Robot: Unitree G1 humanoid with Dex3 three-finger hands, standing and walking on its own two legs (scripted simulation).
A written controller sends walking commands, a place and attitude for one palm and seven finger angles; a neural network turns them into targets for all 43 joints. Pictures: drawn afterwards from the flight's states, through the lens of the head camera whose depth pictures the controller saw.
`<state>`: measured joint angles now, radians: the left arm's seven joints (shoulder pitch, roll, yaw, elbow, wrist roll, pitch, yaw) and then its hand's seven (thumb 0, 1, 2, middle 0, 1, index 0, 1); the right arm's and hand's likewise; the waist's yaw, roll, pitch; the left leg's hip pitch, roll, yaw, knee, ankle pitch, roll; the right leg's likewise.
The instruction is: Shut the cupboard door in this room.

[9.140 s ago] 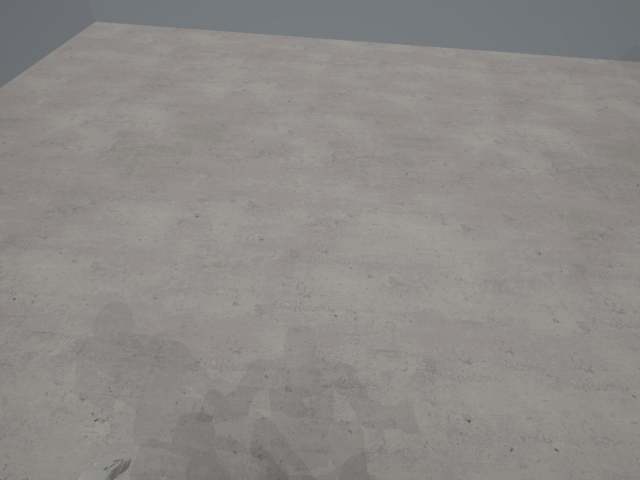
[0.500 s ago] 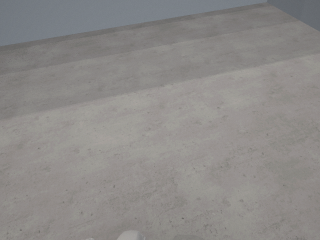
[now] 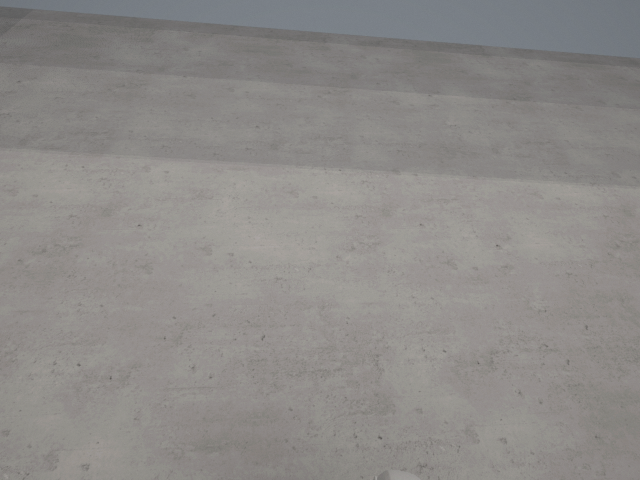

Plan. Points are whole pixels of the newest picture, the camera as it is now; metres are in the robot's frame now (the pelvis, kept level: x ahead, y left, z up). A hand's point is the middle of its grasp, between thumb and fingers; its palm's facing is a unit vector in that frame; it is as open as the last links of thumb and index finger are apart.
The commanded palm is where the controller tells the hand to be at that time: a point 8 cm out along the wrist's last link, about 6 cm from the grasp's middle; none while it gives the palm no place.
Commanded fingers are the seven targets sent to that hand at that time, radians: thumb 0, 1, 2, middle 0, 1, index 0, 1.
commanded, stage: turn or walk to find it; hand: left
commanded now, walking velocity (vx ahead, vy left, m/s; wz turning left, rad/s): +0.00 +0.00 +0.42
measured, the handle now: out of the picture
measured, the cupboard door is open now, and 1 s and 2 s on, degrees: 75 75 75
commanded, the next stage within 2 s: none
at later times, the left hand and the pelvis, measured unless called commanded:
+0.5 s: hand out of the picture -0.01 +0.14 -0.15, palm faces +0.24 -0.93 -0.27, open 7.4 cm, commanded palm none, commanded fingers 0.00 0.90 0.90 -0.20 -0.30 -0.20 -0.30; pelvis -0.04 -0.06 +0.00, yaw +14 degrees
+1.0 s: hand out of the picture -0.13 +0.20 -0.17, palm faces +0.45 -0.86 -0.24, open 7.4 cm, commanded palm none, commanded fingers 0.00 0.90 0.90 -0.20 -0.30 -0.20 -0.30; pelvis -0.09 -0.02 +0.00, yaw +25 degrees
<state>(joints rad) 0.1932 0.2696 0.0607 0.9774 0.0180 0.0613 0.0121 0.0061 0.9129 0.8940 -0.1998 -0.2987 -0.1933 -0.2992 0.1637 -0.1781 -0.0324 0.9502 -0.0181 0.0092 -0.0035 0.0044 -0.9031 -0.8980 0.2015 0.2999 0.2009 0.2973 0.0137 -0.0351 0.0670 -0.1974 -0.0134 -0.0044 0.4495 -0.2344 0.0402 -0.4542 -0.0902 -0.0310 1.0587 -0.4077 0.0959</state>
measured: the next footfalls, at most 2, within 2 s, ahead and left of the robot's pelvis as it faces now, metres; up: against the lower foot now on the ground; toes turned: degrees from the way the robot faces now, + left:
right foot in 0.24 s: +0.04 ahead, -0.15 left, +0.00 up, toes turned +2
left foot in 0.70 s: -0.10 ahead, +0.09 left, +0.00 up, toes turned +24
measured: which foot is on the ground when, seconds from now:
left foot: down 0.00-0.24, up 0.26-0.68, down 0.70-1.00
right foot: up 0.00-0.22, down 0.24-0.70, up 0.72-1.00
